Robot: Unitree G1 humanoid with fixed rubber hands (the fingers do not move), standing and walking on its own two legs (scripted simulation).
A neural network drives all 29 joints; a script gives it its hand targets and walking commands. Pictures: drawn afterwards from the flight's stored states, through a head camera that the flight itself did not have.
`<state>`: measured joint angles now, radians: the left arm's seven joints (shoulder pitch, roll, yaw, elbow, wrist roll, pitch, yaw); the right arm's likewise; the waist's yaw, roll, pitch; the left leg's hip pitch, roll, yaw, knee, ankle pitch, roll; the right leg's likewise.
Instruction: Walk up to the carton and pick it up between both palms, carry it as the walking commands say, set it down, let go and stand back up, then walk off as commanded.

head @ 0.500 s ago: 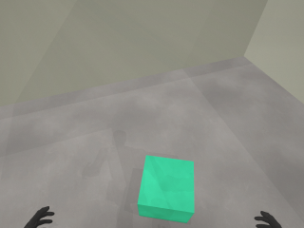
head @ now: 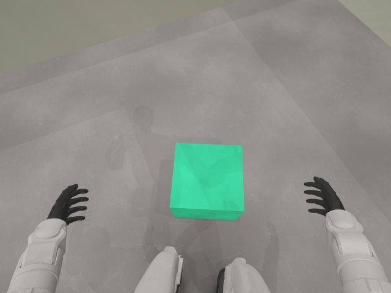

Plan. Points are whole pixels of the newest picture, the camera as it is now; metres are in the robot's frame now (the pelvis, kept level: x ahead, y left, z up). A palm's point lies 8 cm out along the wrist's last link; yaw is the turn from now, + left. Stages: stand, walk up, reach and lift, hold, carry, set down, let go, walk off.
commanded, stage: reach and lift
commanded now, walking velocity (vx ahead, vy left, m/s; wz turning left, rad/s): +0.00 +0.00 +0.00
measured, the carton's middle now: (206, 183) +0.50 +0.02 -0.60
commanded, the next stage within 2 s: none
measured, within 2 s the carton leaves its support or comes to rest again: neither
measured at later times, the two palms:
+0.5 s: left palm (99, 167) +0.37 +0.30 -0.12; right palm (309, 181) +0.39 -0.23 -0.13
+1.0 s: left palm (126, 136) +0.48 +0.27 -0.17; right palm (288, 147) +0.50 -0.20 -0.17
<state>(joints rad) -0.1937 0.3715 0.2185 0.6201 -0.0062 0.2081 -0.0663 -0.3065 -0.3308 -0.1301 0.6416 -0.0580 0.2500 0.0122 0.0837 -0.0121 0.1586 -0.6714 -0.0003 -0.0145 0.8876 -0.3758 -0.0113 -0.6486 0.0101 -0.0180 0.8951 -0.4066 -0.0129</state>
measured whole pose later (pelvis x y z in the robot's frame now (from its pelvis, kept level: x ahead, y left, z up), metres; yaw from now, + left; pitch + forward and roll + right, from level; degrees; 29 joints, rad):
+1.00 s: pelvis -0.03 +0.02 -0.07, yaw -1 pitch +46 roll +0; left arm -1.15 0.38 0.40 0.90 0.00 0.17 -0.09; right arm -1.18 -0.34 -0.34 0.88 -0.02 0.19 0.03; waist 0.03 -0.01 -0.01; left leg -1.54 -0.01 0.01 1.05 -0.30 0.01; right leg -1.52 0.00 0.01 1.06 -0.33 0.01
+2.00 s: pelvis -0.07 +0.01 -0.30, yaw -1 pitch +44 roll -1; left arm -1.44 0.48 0.24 1.05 -0.13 0.17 0.00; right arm -1.46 -0.43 -0.21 1.03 0.12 0.19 -0.05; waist 0.03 -0.01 0.20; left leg -2.22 0.00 0.00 1.99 -0.53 0.01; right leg -2.19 0.01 -0.02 2.00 -0.58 0.00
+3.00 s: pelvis -0.08 +0.01 -0.37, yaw -2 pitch +34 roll -1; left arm -1.57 0.46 0.10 1.19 -0.26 0.09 0.07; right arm -1.58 -0.44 -0.04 1.16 0.26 0.11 -0.10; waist 0.04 -0.01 0.46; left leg -2.26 0.01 0.00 2.23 -0.57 0.01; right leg -2.23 0.02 -0.02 2.24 -0.61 0.00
